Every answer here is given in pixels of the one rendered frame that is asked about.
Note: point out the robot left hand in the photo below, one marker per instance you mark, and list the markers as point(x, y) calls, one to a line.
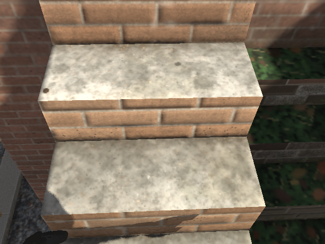
point(50, 237)

